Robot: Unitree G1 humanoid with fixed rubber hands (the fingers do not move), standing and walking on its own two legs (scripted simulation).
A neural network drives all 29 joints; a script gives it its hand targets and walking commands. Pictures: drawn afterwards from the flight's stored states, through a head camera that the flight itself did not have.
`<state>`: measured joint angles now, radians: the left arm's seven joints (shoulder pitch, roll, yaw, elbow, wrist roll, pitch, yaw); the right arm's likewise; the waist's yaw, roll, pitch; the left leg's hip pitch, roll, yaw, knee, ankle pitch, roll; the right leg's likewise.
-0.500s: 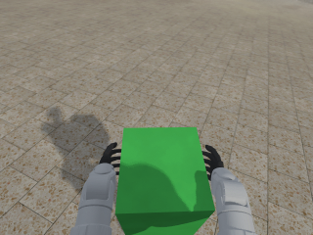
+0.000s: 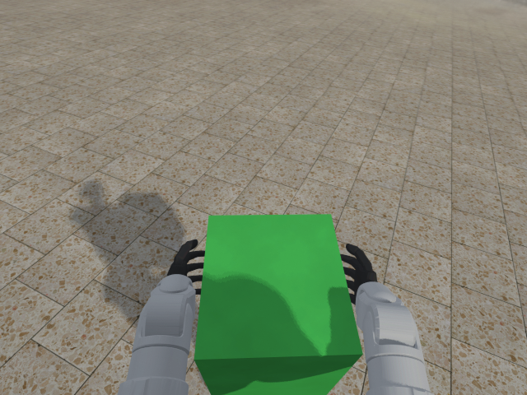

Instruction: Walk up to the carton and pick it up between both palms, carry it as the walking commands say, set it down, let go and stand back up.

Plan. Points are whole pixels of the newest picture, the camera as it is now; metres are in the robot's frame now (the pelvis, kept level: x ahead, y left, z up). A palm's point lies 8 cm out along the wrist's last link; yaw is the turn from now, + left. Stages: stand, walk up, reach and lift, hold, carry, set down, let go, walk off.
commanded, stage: hold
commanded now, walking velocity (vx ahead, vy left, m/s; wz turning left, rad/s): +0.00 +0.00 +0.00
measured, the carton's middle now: (270, 312) +0.29 -0.01 -0.03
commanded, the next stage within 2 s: carry in 0.36 s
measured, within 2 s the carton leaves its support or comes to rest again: neither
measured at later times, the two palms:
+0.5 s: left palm (177, 287) +0.28 +0.14 +0.05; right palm (363, 285) +0.29 -0.15 +0.05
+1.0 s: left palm (86, 307) +0.23 +0.25 +0.07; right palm (282, 249) +0.34 -0.02 +0.07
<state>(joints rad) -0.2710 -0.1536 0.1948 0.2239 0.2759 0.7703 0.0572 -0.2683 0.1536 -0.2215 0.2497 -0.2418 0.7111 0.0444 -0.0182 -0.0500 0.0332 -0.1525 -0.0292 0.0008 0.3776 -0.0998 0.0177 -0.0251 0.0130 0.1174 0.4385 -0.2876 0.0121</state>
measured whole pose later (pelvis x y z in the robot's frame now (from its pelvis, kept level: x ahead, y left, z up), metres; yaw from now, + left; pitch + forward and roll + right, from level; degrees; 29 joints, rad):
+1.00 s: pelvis -0.01 -0.02 -0.02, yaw +22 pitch +6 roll -1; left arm -0.42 -0.12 0.24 -0.11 0.02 1.01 0.16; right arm -0.40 0.19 -0.23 -0.16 -0.07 1.02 -0.15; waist 0.02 0.02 -0.01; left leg -0.51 -0.02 -0.01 0.60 -0.18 0.03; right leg -0.49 -0.03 -0.06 0.85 -0.48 0.09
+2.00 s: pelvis -0.07 -0.11 -0.01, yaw +60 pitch +3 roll +3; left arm -0.31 -0.16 0.20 -0.16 0.05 1.03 0.16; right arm -0.31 0.16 -0.19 -0.21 -0.03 1.06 -0.16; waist -0.06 0.01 -0.03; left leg -0.57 0.02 0.10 0.96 -0.41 -0.03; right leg -0.30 -0.13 -0.19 0.58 -0.33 -0.01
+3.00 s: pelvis -0.15 -0.23 -0.01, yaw +97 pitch +4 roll +0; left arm -0.33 -0.13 0.23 -0.12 0.03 1.02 0.16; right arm -0.35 0.18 -0.19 -0.12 -0.05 1.01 -0.15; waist 0.03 -0.01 -0.01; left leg -0.44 0.00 0.05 0.58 -0.21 0.04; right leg -0.53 -0.12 -0.08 1.05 -0.51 0.11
